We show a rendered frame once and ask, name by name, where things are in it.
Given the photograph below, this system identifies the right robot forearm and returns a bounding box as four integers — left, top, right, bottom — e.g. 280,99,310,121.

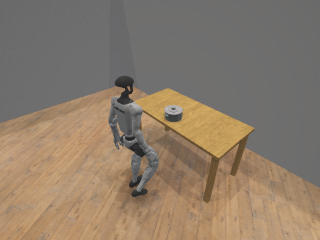
136,130,152,155

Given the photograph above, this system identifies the table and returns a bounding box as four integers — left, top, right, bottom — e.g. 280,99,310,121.
134,88,255,203

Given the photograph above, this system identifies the robot left upper arm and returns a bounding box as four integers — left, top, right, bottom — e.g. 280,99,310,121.
108,96,120,124

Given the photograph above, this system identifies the lid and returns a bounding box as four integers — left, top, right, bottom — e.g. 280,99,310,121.
164,105,183,116

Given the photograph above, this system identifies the robot right upper arm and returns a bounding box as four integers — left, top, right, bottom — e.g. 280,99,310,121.
130,103,143,138

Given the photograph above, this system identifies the left robot hand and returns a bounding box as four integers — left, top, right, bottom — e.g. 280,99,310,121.
113,136,124,150

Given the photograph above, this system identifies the left robot forearm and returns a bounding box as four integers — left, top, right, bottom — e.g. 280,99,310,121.
108,121,120,138

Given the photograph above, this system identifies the pot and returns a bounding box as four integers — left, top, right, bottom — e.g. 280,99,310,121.
163,113,183,122

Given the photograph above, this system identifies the left robot thigh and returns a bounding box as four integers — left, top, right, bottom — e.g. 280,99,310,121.
120,134,142,163

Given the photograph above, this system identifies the right robot hand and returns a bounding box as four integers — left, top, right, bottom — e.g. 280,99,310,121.
146,151,159,166

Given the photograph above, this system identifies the robot head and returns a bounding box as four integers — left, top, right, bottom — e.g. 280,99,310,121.
115,76,134,105

